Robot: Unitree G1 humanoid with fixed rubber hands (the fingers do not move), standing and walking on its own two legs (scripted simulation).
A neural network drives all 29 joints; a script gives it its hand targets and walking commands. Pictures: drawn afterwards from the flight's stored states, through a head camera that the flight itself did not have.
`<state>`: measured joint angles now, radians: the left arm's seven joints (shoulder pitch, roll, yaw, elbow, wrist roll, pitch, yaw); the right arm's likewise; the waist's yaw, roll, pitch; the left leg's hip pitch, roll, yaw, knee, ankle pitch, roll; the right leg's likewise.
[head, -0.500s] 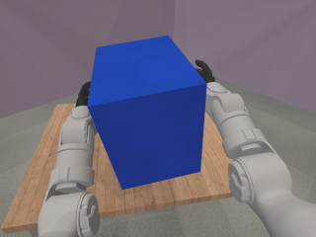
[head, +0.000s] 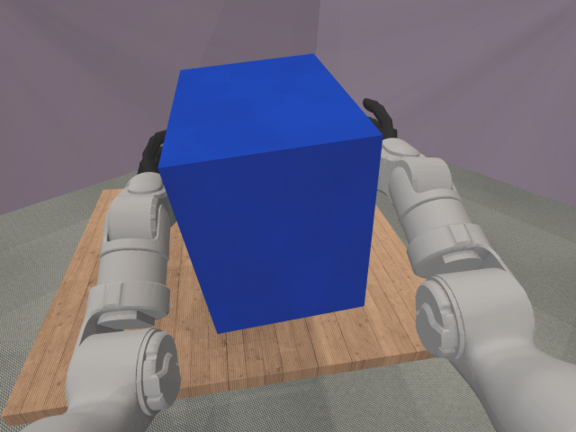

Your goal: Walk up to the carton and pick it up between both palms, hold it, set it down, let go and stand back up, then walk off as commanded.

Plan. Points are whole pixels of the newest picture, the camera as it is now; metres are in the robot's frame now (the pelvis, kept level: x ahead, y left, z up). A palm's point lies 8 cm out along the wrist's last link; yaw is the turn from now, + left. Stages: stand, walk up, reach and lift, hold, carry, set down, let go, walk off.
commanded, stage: reach and lift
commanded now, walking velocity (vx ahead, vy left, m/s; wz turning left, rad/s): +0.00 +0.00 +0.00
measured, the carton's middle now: (268, 183) +0.43 +0.04 +0.20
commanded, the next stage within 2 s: hold in 0.74 s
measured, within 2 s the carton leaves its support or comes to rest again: neither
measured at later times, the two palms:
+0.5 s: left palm (147, 174) +0.36 +0.19 +0.25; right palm (384, 135) +0.39 -0.11 +0.30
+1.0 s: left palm (143, 167) +0.35 +0.19 +0.27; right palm (390, 129) +0.38 -0.11 +0.32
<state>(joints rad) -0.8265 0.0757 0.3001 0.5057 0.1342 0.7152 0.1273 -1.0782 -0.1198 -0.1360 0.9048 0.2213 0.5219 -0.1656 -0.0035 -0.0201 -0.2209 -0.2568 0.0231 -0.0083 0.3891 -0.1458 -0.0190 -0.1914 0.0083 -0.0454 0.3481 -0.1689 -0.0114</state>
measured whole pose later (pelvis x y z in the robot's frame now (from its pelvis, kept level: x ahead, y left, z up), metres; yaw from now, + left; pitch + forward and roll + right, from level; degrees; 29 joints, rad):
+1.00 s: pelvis -0.01 +0.00 +0.00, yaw +0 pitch +0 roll -1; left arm -0.86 0.09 0.30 0.36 0.13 0.88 0.10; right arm -1.13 -0.14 -0.14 0.78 0.27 0.68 -0.21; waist -0.01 -0.01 -0.22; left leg -0.25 0.02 -0.01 0.39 -0.14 -0.02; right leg -0.18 0.01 -0.05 0.35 -0.16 -0.01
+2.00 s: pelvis -0.01 +0.00 +0.00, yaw +0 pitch +0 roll -1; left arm -0.88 0.09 0.30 0.37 0.13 0.90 0.10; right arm -1.14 -0.15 -0.14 0.77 0.28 0.70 -0.23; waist -0.01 0.00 -0.23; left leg -0.25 0.02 -0.01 0.39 -0.14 -0.02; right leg -0.18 0.01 -0.05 0.35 -0.16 -0.01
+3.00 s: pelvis -0.01 +0.00 +0.00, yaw +0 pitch +0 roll -1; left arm -0.88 0.09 0.30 0.37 0.13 0.90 0.09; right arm -1.14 -0.15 -0.14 0.77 0.28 0.71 -0.23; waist -0.01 0.00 -0.23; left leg -0.25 0.02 -0.01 0.39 -0.14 -0.02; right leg -0.18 0.01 -0.05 0.35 -0.16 -0.01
